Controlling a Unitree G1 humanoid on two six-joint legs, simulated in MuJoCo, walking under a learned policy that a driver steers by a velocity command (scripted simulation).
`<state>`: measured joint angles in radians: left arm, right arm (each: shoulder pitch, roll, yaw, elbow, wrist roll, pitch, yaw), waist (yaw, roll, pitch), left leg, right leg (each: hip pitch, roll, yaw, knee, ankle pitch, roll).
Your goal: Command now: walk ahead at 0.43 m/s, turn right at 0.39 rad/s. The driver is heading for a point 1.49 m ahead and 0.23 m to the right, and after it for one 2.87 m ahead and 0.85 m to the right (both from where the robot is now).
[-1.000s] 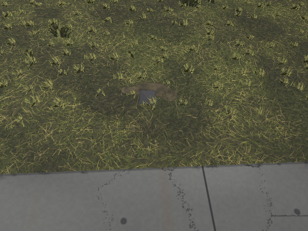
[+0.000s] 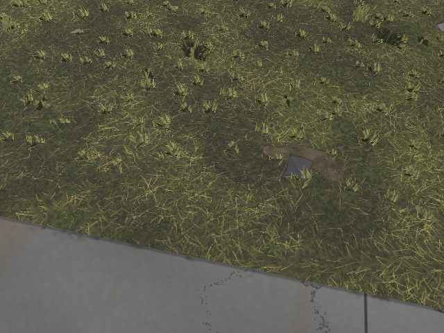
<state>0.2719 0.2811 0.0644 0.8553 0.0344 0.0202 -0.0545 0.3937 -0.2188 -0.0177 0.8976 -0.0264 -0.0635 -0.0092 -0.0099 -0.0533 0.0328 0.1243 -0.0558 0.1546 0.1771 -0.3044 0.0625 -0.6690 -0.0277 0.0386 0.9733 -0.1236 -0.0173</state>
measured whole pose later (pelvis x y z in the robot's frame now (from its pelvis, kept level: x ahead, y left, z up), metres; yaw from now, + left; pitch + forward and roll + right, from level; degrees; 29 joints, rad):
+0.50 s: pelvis +0.26 -0.06 +0.00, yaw -17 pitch +1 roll +0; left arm 0.38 0.27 0.06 0.85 0.00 -0.04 -0.01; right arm 0.12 -0.27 -0.02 0.73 -0.05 -0.02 0.01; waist 0.04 0.03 0.04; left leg -0.70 0.13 -0.06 0.94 -0.12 -0.05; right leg -0.10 0.17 0.08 0.31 -0.21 -0.15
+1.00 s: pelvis +0.54 -0.09 +0.01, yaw -17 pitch +0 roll -1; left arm 0.17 0.28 0.03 0.77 0.05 -0.01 -0.02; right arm 0.44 -0.26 -0.03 0.85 0.00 -0.05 0.02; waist -0.04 -0.03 0.04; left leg -0.15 -0.13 -0.08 0.33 -0.17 0.12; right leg -0.54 -0.05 0.07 0.95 -0.26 0.01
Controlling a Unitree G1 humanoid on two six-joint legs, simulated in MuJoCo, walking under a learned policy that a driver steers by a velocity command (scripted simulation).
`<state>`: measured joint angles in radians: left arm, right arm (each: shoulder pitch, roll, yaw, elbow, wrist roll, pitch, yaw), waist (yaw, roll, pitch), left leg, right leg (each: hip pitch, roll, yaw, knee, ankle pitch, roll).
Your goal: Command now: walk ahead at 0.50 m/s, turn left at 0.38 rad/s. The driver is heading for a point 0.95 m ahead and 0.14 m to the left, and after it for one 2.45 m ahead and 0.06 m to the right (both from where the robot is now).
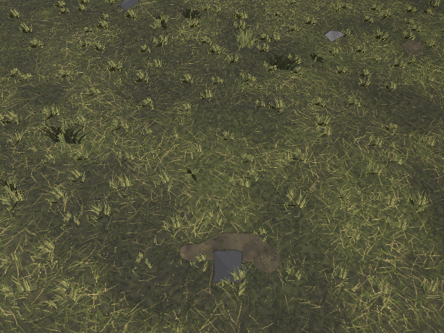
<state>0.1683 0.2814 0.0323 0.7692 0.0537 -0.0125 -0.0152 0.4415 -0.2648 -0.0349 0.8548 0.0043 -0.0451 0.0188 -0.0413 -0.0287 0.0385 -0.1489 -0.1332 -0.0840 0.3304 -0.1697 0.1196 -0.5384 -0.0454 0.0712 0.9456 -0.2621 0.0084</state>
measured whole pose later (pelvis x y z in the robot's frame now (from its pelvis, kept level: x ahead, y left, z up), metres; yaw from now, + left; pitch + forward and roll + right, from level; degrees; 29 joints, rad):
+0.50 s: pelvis +0.32 -0.08 -0.14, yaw +16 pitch +2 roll +1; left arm 0.05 0.25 0.05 0.75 0.03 -0.10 -0.02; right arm 0.49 -0.32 -0.08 0.90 0.01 -0.03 -0.06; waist -0.11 0.03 0.00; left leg -0.21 -0.14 -0.24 1.48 -0.77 0.09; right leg -0.32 0.00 0.04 0.40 -0.12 0.01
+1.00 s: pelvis +0.54 -0.02 -0.16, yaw +30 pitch +1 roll +0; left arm 0.50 0.18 0.01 1.00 0.01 -0.05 0.00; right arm -0.05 -0.21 0.00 0.79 -0.05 -0.05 0.02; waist 0.08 -0.01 0.06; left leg -0.39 -0.08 0.08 0.56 -0.18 0.15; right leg -0.11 -0.02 -0.15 0.83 -0.46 -0.04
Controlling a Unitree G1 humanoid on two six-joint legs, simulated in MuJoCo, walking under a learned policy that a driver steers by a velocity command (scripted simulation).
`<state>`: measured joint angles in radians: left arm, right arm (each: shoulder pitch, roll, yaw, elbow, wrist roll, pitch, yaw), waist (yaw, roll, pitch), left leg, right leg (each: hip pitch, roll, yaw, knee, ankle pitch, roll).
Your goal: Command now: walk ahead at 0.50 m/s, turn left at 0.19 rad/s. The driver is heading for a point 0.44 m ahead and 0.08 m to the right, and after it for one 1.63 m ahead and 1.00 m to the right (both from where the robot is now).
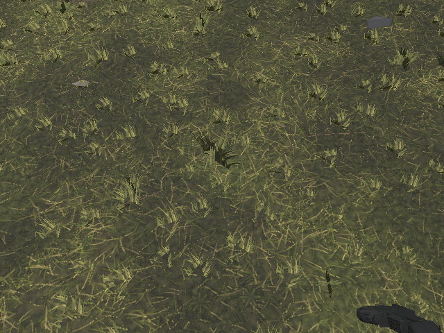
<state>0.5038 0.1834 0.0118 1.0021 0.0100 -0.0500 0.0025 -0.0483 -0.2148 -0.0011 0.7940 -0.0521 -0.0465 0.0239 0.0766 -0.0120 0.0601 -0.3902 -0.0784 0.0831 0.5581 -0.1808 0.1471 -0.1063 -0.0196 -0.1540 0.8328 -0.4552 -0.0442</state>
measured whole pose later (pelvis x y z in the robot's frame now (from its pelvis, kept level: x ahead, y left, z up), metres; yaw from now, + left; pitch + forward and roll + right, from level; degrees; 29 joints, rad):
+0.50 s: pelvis +0.24 -0.05 +0.00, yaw -8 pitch +1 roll +1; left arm 0.08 0.22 0.04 0.84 0.05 -0.05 -0.03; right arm 0.40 -0.22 -0.03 1.05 -0.02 -0.08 -0.03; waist -0.04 0.01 0.06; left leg 0.05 0.00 0.17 0.51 -0.45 0.03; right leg -0.45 0.03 -0.09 0.56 -0.13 -0.13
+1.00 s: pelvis +0.36 -0.07 +0.02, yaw -26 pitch +1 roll +0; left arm 0.30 0.29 0.08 0.84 0.02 0.03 0.02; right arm 0.11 -0.27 -0.04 0.80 -0.01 0.03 -0.04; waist 0.05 0.01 0.05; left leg -0.48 -0.01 -0.08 0.83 -0.34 -0.04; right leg -0.23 0.17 0.19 0.43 -0.19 -0.10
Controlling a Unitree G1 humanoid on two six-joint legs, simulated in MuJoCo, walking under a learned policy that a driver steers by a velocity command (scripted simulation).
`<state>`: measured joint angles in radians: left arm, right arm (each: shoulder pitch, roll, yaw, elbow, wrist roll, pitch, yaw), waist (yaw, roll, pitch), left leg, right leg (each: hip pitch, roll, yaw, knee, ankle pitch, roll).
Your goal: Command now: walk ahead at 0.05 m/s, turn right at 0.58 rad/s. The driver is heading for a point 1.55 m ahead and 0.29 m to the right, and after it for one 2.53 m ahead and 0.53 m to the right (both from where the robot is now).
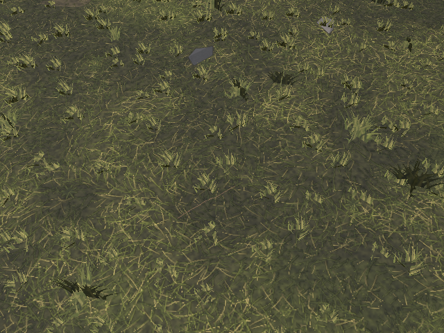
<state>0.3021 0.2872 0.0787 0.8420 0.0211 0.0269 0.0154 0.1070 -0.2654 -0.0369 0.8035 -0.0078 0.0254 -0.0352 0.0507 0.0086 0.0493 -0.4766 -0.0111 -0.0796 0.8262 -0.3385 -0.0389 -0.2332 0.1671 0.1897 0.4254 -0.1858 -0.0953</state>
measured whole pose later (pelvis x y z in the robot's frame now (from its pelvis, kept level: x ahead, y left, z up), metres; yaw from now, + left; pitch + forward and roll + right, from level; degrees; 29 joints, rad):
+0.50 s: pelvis +0.00 +0.04 +0.00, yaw -17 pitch -1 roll -1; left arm 0.18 0.32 0.07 0.78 0.00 0.10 -0.04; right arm 0.21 -0.27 -0.03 0.77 -0.03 0.02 -0.02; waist -0.01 -0.02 0.09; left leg -0.20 0.05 0.12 0.44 -0.23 0.03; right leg -0.36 0.02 0.01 0.87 -0.44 0.04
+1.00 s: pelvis -0.03 +0.00 +0.00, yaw -21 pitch -2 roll +0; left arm 0.15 0.22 -0.01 0.83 0.02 0.02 0.04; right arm 0.28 -0.28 -0.05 0.87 -0.01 0.08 0.00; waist -0.03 0.03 0.06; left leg -0.29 0.00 -0.03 0.80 -0.46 -0.01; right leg -0.15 0.06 -0.05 0.42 -0.23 -0.08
